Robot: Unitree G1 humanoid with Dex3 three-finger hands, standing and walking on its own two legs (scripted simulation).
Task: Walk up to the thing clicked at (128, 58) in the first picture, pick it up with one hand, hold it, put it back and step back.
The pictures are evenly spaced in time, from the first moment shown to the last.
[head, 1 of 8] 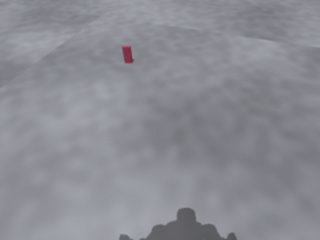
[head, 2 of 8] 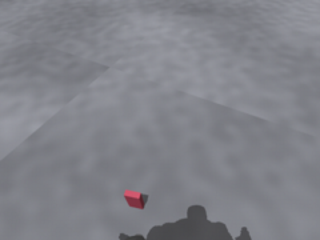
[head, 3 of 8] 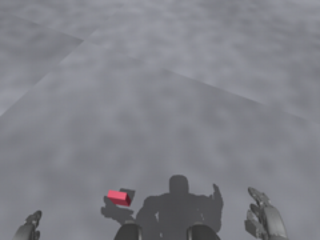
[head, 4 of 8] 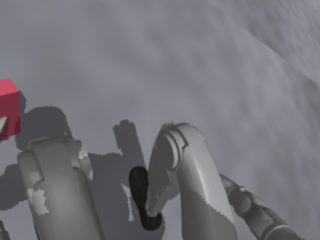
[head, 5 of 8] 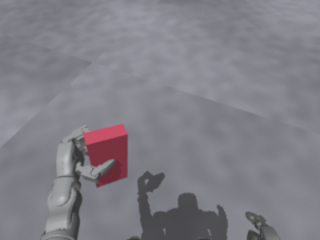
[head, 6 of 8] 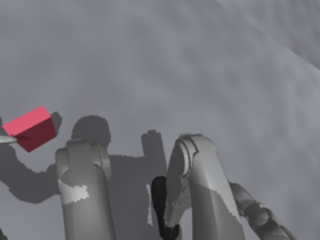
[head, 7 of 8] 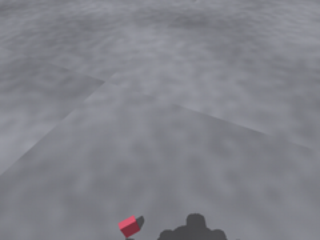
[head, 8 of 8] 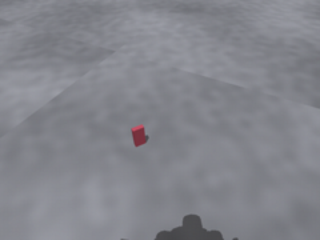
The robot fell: no
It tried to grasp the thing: yes
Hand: left
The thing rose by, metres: 0.67
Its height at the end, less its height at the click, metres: +0.00
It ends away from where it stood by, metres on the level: 0.03
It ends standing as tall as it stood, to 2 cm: yes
